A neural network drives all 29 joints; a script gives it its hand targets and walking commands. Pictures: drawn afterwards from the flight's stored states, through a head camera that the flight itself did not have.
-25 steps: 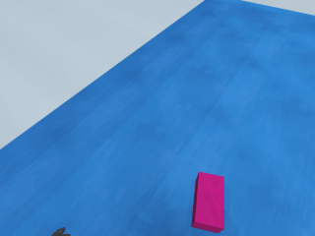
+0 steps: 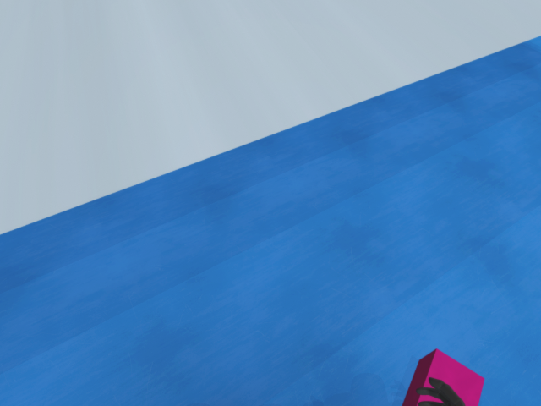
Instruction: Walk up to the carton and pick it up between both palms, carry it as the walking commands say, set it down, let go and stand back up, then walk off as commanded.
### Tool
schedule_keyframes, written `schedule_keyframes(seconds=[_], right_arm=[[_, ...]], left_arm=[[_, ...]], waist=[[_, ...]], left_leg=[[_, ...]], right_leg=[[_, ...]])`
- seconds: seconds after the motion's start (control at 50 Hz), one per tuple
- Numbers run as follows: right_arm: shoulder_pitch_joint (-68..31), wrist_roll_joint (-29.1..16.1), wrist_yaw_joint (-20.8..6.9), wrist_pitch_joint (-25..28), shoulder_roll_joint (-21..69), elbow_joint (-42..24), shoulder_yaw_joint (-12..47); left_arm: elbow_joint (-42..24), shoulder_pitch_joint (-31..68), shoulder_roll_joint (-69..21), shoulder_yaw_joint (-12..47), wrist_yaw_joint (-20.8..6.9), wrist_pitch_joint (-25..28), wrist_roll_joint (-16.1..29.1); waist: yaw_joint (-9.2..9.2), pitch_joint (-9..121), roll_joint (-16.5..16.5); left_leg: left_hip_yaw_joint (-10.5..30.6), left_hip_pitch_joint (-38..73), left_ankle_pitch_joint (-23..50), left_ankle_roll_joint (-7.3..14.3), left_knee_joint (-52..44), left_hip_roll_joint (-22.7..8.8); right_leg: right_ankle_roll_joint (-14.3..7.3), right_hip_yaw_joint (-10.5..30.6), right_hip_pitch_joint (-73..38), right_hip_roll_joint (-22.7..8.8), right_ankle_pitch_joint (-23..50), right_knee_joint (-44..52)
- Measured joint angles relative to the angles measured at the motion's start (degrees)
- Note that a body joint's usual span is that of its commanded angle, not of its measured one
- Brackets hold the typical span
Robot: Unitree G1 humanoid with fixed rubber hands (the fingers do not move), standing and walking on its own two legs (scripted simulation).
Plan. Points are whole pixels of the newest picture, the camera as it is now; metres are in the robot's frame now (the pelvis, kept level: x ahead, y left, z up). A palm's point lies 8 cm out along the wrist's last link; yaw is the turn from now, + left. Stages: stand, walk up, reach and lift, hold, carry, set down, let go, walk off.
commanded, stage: walk off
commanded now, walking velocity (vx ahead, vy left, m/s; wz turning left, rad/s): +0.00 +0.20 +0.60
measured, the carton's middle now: out of the picture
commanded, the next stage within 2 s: stand in 1.38 s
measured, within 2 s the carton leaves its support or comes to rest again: neither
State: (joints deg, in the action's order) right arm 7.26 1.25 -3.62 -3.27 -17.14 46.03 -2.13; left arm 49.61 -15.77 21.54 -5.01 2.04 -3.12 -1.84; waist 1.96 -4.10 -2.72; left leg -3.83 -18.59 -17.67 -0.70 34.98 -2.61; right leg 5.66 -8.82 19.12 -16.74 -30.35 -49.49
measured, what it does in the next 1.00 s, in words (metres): steps to the left, turning left: right foot, then left foot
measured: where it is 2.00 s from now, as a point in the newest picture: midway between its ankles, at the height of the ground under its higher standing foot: outside the picture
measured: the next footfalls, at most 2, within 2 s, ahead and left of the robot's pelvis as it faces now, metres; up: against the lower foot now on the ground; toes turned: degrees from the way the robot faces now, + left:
right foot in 0.36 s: +0.07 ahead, -0.02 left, +0.00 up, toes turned +7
left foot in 0.78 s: -0.05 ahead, +0.32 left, +0.00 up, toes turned +34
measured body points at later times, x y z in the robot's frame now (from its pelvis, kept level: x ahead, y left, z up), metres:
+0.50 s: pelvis -0.01 +0.07 +0.03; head +0.03 +0.04 +0.47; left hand -0.04 +0.38 -0.08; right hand +0.16 -0.16 -0.13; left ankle -0.05 +0.19 -0.62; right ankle +0.03 -0.03 -0.72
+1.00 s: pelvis -0.07 +0.21 +0.02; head -0.04 +0.24 +0.46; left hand -0.16 +0.49 -0.12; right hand +0.18 +0.03 -0.10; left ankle -0.09 +0.29 -0.72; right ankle +0.00 +0.10 -0.65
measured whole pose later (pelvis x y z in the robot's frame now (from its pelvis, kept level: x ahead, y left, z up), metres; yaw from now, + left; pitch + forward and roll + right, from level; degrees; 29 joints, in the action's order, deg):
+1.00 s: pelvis -0.07 +0.21 +0.02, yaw +35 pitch +1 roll +0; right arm 9.8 1.8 -1.7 -3.4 -16.5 47.3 -2.5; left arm 49.4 -11.0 17.3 -3.8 3.2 -4.1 -0.6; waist -1.0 -4.3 -2.0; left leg -0.4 -17.6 -11.9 3.7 28.8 3.7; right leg 2.7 -5.7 28.7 -5.7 -26.1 -61.2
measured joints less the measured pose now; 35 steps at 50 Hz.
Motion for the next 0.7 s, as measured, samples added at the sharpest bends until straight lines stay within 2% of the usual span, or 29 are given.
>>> schedule_keyframes(seconds=[0.02, 0.06, 0.12, 0.22, 0.3, 0.34, 0.36, 0.38, 0.42, 0.48, 0.52, 0.56, 0.62, 0.7], right_arm=[[0.3, -0.2, 0.3, 0.2, 0.5, 0.3, 0.2], [1.3, -0.2, 1.2, -0.1, 0.9, 0.7, 0.3], [2.4, 0.1, 2.0, -0.6, 0.7, 0.8, 0.2], [4.1, 0.5, 1.9, -0.6, 0.2, 1.0, 0.1], [5.0, 0.7, 1.4, -1.0, 0.3, 1.8, 0.1], [5.4, 0.5, 1.3, -1.3, 0.5, 2.2, 0.1], [5.8, 0.2, 1.3, -1.4, 0.4, 2.2, 0.1], [5.8, 0.0, 1.4, -1.5, 0.5, 2.5, -0.2], [5.7, 1.1, 1.3, -1.8, 0.6, 2.8, -0.5], [5.0, 1.4, 0.3, -1.8, -0.2, 2.4, -1.4], [4.9, 1.0, -0.3, -1.9, -1.0, 2.4, -1.9], [4.5, 0.3, -0.6, -2.1, -1.5, 2.3, -2.1], [3.5, -0.5, -0.8, -2.2, -1.4, 1.6, -1.8], [1.1, -0.7, -0.8, -2.0, -0.4, 0.2, -1.0]], left_arm=[[-0.3, 0.8, 0.1, 0.0, 0.2, -0.8, 0.3], [-0.7, 2.2, -0.7, 0.5, 0.7, -1.4, 0.6], [-1.0, 3.6, -2.3, 1.1, 1.1, -1.3, 0.7], [-1.3, 5.2, -4.5, 1.9, 1.5, -1.0, 1.2], [-1.1, 6.0, -6.0, 2.6, 2.0, -0.3, 2.0], [-0.9, 5.6, -6.6, 2.8, 2.3, 0.3, 2.2], [-0.9, 4.9, -6.7, 2.9, 2.5, 0.8, 2.0], [-0.6, 4.5, -6.8, 2.9, 2.7, 1.1, 1.6], [-0.1, 3.4, -6.4, 2.7, 2.8, 1.1, 1.0], [0.6, 1.5, -5.6, 2.2, 2.6, 1.2, 0.9], [0.8, 0.8, -5.2, 1.8, 2.4, 1.3, 0.7], [0.8, 0.3, -4.9, 1.5, 2.1, 1.6, 0.4], [0.8, -0.1, -4.6, 1.0, 1.6, 1.8, -0.1], [1.1, -0.3, -3.6, 0.3, 0.6, 1.9, -0.1]], waist=[[-0.07, -0.3, -0.7], [-0.57, -0.6, -1.1], [-2.08, -0.5, -0.5], [-3.47, -0.1, 1.2], [-3.98, 0.1, 3.1], [-3.89, 0.5, 4.0], [-3.63, 1.0, 4.4], [-3.54, 1.0, 5.1], [-3.17, 1.0, 5.8], [-2.63, 1.0, 6.0], [-2.23, 1.0, 5.7], [-1.89, 0.9, 5.2], [-1.32, 0.4, 4.2], [-0.31, -0.2, 2.8]], left_leg=[[0.4, -1.0, -0.9, 0.7, 1.4, 0.6], [1.2, -0.9, 1.0, 1.4, 0.0, 1.5], [2.6, 0.3, 4.3, 2.4, -4.0, 3.2], [4.5, 0.9, 5.6, 4.4, -5.8, 6.5], [5.9, 1.0, 6.1, 5.4, -5.8, 9.2], [6.7, 0.9, 6.3, 5.6, -5.6, 10.7], [7.1, 0.3, 5.9, 5.4, -4.7, 11.5], [7.3, -1.2, 1.2, 4.2, -0.8, 11.8], [6.4, -5.8, -4.6, 1.3, 12.3, 11.5], [6.1, -10.9, -2.8, -2.2, 28.2, 8.5], [6.6, -12.5, -1.2, -4.2, 33.2, 6.0], [6.8, -12.5, 0.1, -5.7, 32.9, 3.3], [5.3, -10.3, -0.3, -6.8, 25.0, -0.3], [1.9, -5.0, -3.5, -5.5, 10.9, -2.1]], right_leg=[[-0.5, 2.4, 2.9, 1.6, -2.9, -6.7], [-1.3, 4.2, 7.1, 4.9, -1.9, -14.7], [-1.9, 4.1, 10.3, 8.4, 3.2, -17.8], [-3.9, 3.4, 8.8, 12.5, 4.7, -8.8], [-5.2, 4.1, 3.7, 14.9, 5.6, 2.9], [-5.2, 4.5, -0.5, 15.5, 8.4, 11.2], [-5.8, 4.4, -2.6, 15.3, 10.8, 16.0], [-6.6, 3.6, -3.0, 14.9, 12.8, 16.6], [-7.2, 1.9, -4.0, 13.5, 13.9, 17.6], [-6.4, 0.0, -6.6, 11.3, 15.4, 21.3], [-5.5, -0.9, -7.4, 9.6, 15.9, 22.3], [-4.6, -1.7, -7.7, 7.9, 15.9, 22.5], [-3.2, -2.9, -7.8, 5.3, 15.7, 21.9], [-0.6, -4.6, -7.4, 2.0, 14.9, 20.0]])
